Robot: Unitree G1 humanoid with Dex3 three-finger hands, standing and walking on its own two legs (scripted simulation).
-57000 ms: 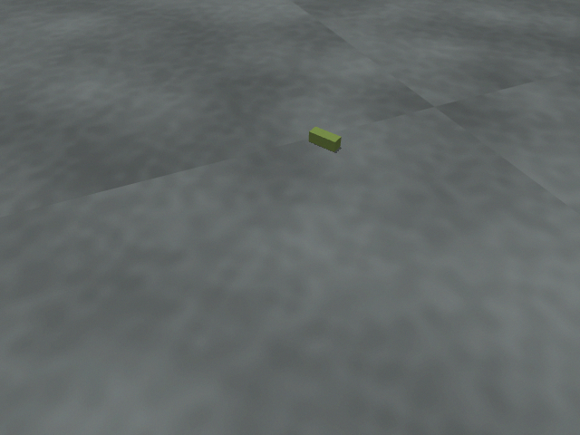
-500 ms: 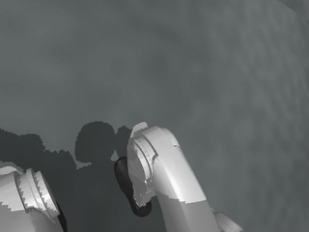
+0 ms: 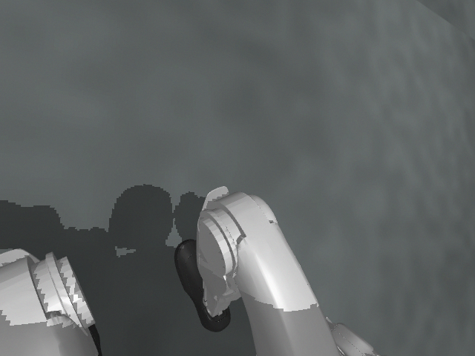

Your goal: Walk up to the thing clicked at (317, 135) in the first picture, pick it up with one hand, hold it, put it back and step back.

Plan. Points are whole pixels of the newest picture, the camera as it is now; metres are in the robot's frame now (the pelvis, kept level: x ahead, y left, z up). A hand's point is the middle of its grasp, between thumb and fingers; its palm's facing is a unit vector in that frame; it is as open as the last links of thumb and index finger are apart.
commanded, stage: close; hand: left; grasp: from above
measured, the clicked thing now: out of the picture +0.46 +0.34 -0.28
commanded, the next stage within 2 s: settle in 0.78 s
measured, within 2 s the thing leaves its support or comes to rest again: leaves its support in 1.22 s
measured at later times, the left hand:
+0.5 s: hand out of the picture +0.45 +0.33 -0.26, palm faces -0.43 -0.19 -0.88, open 10.8 cm
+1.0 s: hand out of the picture +0.45 +0.33 -0.26, palm faces -0.42 -0.18 -0.89, open 10.4 cm
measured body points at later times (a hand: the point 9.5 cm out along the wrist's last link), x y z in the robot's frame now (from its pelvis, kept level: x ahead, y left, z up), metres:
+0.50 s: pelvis +0.00 +0.00 +0.00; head +0.28 +0.13 +0.32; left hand +0.46 +0.33 -0.21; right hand +0.05 -0.25 -0.05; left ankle +0.06 +0.13 -0.28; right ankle +0.12 -0.11 -0.28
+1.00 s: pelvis +0.00 +0.00 +0.00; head +0.28 +0.14 +0.32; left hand +0.47 +0.33 -0.21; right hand +0.05 -0.24 -0.05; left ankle +0.06 +0.13 -0.28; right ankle +0.12 -0.11 -0.28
